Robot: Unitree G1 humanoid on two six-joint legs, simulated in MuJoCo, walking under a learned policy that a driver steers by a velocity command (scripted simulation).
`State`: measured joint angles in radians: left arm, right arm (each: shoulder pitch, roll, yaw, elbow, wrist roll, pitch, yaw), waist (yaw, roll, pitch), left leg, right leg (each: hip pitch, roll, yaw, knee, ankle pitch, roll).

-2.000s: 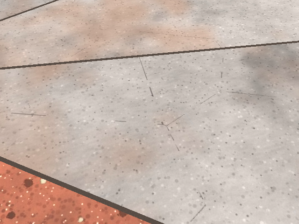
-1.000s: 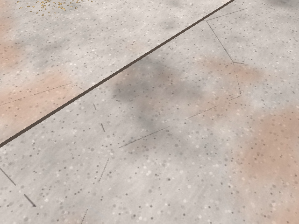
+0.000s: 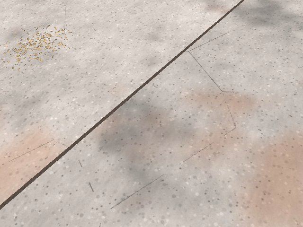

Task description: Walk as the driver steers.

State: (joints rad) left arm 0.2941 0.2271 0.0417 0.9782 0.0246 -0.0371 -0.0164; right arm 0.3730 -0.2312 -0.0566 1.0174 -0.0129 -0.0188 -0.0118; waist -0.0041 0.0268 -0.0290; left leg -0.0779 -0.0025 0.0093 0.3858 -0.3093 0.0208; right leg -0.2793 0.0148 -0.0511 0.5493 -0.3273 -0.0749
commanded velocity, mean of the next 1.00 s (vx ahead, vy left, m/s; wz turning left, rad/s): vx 0.34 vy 0.00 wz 0.02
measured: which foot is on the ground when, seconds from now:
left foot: down 0.00-0.02, up 0.04-0.48, down 0.50-0.98, up 1.00-1.00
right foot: down 0.00-0.50, up 0.52-0.94, down 0.96-1.00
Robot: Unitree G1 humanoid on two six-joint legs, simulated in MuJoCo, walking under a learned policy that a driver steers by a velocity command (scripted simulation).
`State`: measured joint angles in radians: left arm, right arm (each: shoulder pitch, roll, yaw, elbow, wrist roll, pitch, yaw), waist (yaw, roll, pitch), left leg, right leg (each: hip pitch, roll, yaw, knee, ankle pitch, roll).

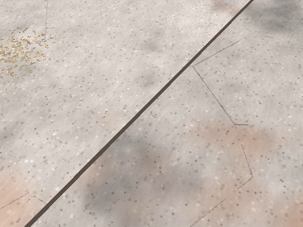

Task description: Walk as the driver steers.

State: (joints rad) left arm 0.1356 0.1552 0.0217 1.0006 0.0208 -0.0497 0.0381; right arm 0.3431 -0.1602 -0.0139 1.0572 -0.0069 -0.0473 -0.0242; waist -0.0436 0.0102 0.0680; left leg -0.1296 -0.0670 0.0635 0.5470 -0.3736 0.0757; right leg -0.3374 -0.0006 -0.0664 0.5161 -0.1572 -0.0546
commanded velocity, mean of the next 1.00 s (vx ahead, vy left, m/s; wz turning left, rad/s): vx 0.02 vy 0.00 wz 0.49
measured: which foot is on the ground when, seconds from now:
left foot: up 0.00-0.34, down 0.36-0.90, up 0.92-1.00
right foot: down 0.00-0.36, up 0.38-0.88, down 0.90-1.00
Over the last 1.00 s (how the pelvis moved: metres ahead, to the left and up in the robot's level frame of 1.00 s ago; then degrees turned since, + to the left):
0.43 0.01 -0.01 2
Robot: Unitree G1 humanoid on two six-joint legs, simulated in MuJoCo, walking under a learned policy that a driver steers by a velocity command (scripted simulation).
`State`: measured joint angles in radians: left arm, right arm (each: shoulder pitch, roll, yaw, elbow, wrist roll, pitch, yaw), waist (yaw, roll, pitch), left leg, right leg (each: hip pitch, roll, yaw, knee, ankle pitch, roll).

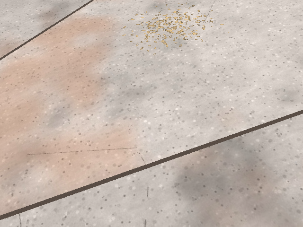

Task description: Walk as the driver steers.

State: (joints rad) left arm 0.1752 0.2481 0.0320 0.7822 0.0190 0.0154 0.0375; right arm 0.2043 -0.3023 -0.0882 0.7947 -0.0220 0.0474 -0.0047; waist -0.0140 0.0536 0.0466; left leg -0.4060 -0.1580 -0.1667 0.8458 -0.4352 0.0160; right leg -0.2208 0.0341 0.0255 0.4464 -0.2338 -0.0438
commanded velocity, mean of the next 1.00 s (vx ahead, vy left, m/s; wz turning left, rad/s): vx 0.39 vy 0.00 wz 0.07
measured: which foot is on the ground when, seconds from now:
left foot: up 0.00-0.30, down 0.32-0.80, up 0.82-1.00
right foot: down 0.00-0.34, up 0.36-0.78, down 0.80-1.00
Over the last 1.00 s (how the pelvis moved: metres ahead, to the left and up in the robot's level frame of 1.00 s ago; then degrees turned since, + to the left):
0.00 0.00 0.01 32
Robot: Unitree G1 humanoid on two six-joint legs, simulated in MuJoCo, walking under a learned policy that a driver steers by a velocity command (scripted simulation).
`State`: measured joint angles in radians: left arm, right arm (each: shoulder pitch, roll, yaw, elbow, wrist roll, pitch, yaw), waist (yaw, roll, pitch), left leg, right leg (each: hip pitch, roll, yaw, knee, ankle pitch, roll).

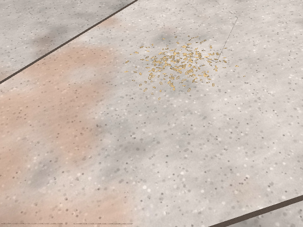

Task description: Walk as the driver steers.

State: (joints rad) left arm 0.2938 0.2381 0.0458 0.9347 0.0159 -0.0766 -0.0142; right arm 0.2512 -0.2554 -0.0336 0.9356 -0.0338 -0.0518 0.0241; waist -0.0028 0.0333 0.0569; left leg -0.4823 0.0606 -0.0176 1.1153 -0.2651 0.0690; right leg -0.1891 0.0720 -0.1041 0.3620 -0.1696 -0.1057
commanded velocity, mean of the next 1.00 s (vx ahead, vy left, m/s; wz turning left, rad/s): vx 0.16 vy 0.00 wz -0.44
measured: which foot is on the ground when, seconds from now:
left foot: up 0.00-0.28, down 0.30-0.74, up 0.76-1.00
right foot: down 0.00-0.32, up 0.34-0.74, down 0.76-1.00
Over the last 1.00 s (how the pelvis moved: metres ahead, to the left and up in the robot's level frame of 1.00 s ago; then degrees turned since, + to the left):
0.38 0.00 0.00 2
